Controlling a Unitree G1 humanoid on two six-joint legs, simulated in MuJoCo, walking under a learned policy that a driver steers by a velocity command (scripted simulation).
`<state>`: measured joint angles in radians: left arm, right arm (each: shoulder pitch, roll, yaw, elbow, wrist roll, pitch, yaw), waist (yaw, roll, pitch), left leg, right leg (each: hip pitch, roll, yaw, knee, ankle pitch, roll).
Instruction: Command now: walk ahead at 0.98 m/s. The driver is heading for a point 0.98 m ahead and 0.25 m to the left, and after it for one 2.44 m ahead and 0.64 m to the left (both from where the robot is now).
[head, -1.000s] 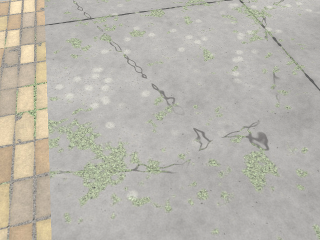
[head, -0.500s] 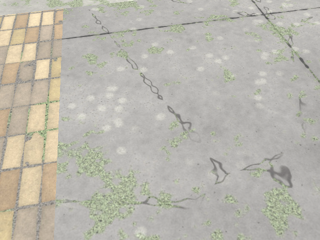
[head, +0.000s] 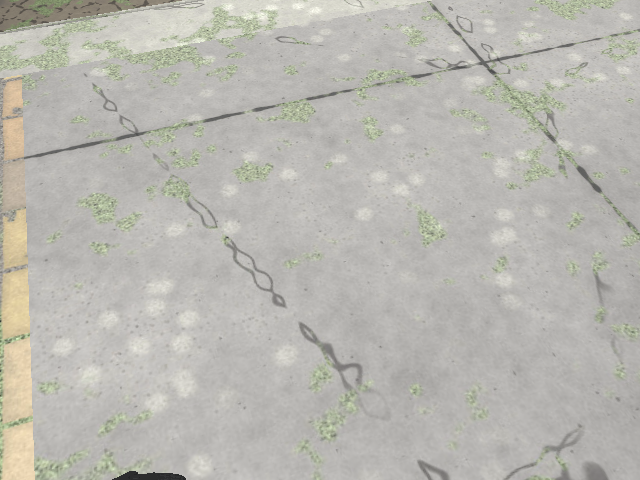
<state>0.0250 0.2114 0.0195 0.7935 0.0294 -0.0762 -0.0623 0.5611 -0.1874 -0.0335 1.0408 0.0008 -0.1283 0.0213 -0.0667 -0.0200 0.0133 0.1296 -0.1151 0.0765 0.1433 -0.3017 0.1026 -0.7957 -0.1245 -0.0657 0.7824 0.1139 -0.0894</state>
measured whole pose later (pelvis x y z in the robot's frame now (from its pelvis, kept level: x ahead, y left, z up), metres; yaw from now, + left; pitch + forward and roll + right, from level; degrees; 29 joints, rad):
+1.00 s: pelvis +0.96 +0.10 -0.01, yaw +33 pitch +2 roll +0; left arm -0.08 0.25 -0.04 0.59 0.03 -0.10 0.00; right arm 0.49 -0.30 -0.09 0.89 0.02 -0.06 0.00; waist -0.16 -0.02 0.06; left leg 0.06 -0.19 -0.29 0.48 -0.44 0.14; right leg -0.61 -0.02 0.08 0.47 0.11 0.00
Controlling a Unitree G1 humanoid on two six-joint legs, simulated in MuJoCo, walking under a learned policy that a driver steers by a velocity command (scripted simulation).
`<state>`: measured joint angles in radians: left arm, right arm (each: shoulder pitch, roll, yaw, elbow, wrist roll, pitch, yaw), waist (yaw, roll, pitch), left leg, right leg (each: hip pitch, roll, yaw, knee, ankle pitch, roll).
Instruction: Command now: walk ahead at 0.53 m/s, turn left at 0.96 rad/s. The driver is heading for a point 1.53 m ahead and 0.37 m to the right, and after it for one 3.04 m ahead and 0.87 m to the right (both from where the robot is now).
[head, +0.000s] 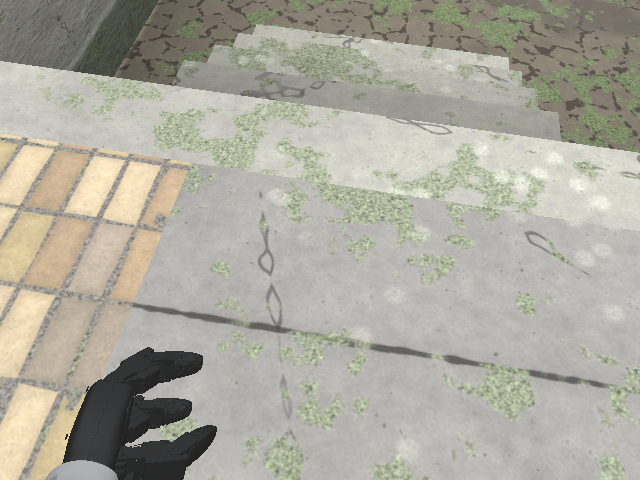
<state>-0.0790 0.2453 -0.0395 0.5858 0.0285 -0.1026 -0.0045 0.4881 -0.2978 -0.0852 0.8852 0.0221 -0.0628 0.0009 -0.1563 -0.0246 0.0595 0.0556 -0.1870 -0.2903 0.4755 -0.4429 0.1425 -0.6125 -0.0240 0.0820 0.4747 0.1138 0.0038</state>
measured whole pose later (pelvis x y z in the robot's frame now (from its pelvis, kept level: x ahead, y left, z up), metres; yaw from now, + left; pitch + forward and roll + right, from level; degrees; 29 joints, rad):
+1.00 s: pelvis +0.23 -0.06 +0.02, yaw -22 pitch +4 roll +3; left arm 0.25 0.31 0.08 0.59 -0.03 0.02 0.03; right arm 0.09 -0.30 -0.10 0.71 0.00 -0.02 -0.02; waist 0.01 0.00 -0.01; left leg -0.57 -0.03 -0.08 0.93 -0.30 -0.05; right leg -0.35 0.06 0.13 0.48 -0.21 -0.07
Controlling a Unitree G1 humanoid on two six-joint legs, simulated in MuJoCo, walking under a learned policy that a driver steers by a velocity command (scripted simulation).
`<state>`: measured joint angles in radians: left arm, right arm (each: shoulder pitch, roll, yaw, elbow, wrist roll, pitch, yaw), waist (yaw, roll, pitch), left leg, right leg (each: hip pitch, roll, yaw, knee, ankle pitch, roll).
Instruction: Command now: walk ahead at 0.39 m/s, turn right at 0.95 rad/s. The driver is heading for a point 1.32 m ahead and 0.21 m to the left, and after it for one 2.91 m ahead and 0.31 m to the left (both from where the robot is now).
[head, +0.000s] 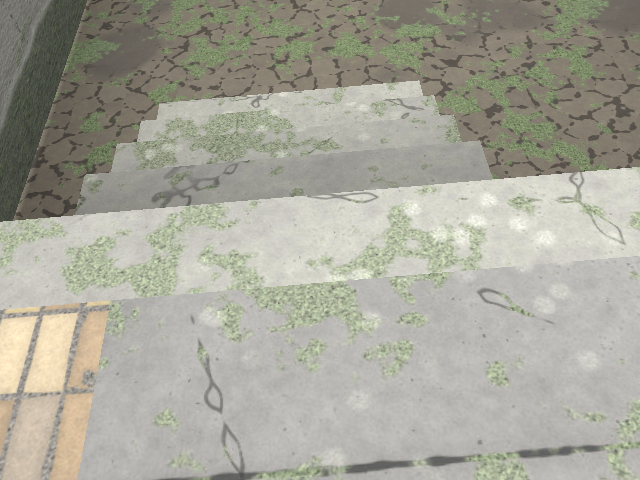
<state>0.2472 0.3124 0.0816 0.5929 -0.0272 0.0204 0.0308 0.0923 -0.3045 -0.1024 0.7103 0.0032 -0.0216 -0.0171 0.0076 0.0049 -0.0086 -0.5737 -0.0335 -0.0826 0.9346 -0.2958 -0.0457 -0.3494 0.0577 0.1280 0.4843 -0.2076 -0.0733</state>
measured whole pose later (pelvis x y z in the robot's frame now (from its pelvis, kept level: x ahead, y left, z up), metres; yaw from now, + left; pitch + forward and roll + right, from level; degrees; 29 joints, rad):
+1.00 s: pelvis +0.56 -0.03 -0.05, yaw +14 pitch +2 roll -2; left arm 0.51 0.28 0.04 0.88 0.04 -0.06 0.02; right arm -0.03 -0.32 -0.03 0.63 -0.02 -0.02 0.09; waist 0.05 0.02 0.04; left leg -0.65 -0.03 0.15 0.75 -0.14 0.20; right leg 0.27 -0.04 -0.30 0.43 -0.42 0.06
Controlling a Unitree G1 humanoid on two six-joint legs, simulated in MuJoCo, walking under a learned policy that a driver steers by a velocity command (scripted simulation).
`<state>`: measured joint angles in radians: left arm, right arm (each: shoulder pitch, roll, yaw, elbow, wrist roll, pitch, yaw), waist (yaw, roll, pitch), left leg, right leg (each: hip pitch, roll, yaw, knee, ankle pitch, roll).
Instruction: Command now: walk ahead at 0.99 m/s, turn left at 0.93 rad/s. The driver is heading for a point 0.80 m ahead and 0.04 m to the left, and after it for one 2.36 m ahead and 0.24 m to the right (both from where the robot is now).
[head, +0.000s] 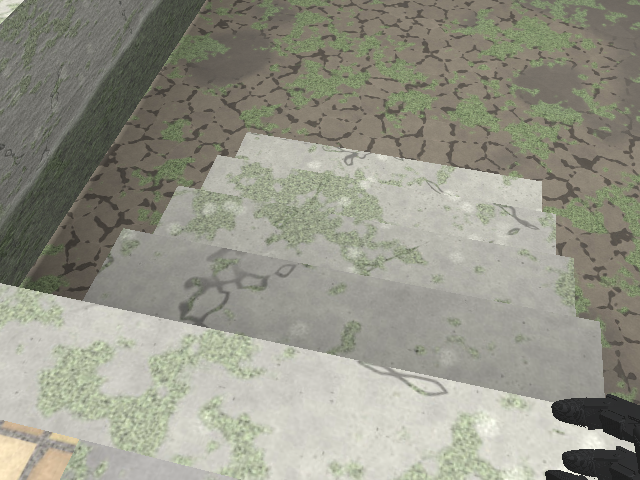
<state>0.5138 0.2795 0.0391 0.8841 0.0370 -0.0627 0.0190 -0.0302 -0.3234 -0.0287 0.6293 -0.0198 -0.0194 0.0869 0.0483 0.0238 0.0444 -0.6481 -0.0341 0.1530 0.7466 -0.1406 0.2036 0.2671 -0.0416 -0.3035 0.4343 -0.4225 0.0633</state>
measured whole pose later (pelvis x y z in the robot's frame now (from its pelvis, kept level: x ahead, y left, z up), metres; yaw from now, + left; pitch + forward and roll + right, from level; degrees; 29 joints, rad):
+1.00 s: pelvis +0.84 +0.21 -0.13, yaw +8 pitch +1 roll -2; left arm 0.50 0.25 -0.01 0.86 0.02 -0.02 -0.06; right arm 0.09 -0.21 -0.02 0.68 -0.09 -0.08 0.07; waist 0.13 -0.04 -0.05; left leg -0.34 0.00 -0.04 0.44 -0.14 0.07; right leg -0.39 0.12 0.16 1.90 -0.88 0.09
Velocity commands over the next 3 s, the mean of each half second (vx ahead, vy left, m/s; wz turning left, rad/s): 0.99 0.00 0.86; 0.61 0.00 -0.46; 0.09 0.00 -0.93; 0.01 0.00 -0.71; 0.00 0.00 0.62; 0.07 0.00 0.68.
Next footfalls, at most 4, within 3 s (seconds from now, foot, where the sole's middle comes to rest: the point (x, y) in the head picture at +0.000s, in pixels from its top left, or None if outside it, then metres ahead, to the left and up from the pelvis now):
0.02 left None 0.19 0.03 -0.73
0.42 right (364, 408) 0.59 -0.04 -0.73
0.94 left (223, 305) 0.93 0.33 -0.91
1.42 right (319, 310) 0.93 0.07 -0.91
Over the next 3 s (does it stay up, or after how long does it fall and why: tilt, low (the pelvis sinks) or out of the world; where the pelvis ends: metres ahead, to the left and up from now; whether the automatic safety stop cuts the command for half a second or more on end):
stays up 0.96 0.29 -0.13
